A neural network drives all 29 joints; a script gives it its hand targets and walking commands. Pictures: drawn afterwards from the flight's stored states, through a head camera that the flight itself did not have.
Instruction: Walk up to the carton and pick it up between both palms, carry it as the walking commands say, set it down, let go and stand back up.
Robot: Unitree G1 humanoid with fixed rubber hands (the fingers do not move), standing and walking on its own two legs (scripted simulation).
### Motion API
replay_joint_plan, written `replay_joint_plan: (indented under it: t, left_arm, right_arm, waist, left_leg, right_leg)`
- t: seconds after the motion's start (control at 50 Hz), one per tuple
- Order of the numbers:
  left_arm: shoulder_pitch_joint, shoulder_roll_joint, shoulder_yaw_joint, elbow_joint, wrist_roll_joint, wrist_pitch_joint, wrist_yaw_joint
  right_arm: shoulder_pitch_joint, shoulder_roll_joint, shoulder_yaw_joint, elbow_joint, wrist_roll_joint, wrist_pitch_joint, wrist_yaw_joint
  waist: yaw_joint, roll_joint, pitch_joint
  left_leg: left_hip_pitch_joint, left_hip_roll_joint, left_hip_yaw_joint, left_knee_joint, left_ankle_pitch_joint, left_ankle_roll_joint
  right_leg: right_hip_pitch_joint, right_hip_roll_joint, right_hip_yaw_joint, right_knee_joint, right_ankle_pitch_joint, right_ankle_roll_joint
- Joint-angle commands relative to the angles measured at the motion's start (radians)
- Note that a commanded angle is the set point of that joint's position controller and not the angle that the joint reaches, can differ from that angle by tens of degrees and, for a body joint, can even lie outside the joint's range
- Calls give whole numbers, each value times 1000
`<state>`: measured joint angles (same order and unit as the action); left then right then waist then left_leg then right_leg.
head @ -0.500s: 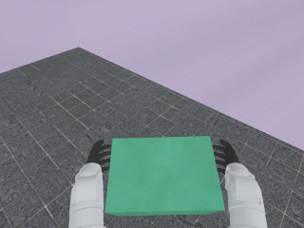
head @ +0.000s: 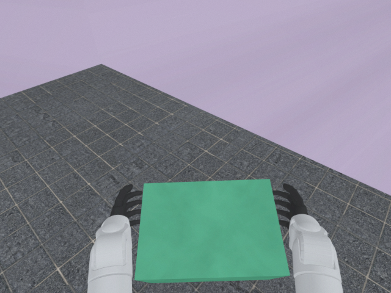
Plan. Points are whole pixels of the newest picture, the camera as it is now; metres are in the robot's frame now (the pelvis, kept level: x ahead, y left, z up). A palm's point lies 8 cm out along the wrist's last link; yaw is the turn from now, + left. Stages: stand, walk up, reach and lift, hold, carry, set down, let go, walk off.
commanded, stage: hold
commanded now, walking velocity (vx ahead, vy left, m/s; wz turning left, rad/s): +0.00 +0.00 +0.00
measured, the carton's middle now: (208, 233) +0.29 +0.00 -0.04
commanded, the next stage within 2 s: carry in 1.08 s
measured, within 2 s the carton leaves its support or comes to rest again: neither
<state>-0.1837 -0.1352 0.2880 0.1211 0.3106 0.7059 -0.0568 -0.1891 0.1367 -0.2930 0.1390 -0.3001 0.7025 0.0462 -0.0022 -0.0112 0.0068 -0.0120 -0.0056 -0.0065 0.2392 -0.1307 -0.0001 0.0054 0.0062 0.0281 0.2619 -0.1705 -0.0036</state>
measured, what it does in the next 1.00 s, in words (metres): stands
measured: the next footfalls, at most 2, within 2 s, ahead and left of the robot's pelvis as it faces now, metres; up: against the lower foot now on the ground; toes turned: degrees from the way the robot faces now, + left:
right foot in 1.66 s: -0.10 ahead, -0.11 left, +0.00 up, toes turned +1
left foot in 1.94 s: -0.13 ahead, +0.14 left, +0.00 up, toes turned +13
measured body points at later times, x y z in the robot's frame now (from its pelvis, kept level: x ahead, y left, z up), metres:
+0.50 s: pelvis +0.00 +0.00 +0.00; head -0.04 +0.00 +0.45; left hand +0.29 +0.19 +0.04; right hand +0.29 -0.18 +0.04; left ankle +0.01 +0.12 -0.75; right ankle -0.01 -0.12 -0.75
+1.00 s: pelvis +0.00 +0.00 +0.00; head -0.03 +0.00 +0.45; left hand +0.29 +0.18 +0.04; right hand +0.29 -0.19 +0.03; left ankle +0.01 +0.12 -0.75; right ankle -0.01 -0.12 -0.75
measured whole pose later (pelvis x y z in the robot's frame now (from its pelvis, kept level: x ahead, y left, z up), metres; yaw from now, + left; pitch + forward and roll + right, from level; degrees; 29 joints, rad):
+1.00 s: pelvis +0.00 +0.00 +0.00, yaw -1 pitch -6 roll +0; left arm -0.17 -0.13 0.28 0.13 0.30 0.69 -0.06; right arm -0.18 0.14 -0.29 0.14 -0.30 0.69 0.05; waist 0.00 -0.01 0.01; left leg 0.00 -0.01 0.00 0.23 -0.13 0.00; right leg 0.00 0.01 0.04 0.27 -0.18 0.00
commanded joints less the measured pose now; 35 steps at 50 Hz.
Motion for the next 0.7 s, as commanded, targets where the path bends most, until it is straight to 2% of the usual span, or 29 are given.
replay_joint_plan:
  t: [0.0, 0.68]
  left_arm:
    - [-429, -716, -572, 18, -253, -14, -259]
    - [-424, -719, -575, 25, -261, -27, -264]
  right_arm:
    - [-456, 734, 569, 0, 258, -20, 257]
    - [-446, 746, 569, 10, 253, -33, 259]
  waist:
    - [3, 4, -176]
    - [7, 7, -176]
  left_leg:
    - [92, -83, -41, -2, 167, -1]
    - [115, -81, -38, -5, 180, -3]
  right_leg:
    - [-41, 79, 34, -34, 172, 14]
    - [-53, 79, 37, -31, 181, 12]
